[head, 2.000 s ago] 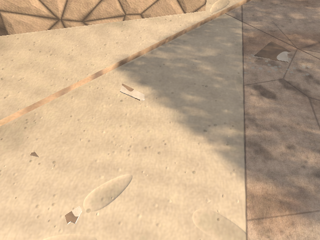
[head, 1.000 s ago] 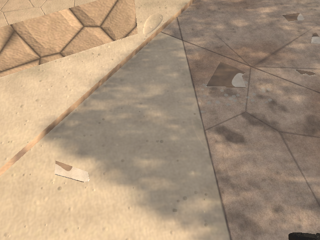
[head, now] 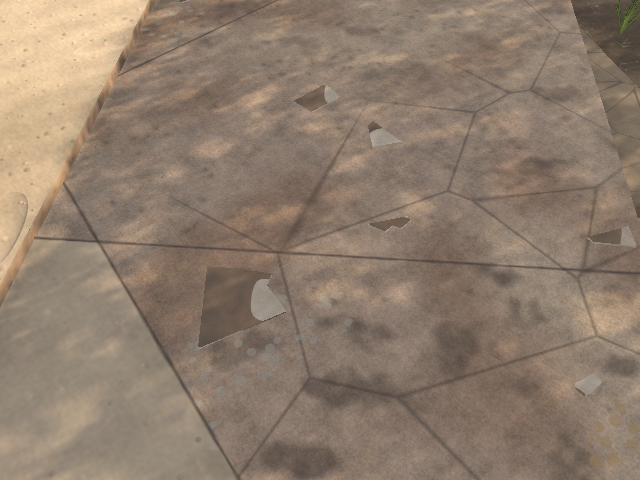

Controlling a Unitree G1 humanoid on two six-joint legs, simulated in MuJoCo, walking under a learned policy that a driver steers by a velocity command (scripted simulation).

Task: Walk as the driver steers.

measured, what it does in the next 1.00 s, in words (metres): walks ahead: left foot, then right foot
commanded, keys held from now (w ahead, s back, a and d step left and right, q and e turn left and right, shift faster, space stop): w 0.26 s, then no key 0.74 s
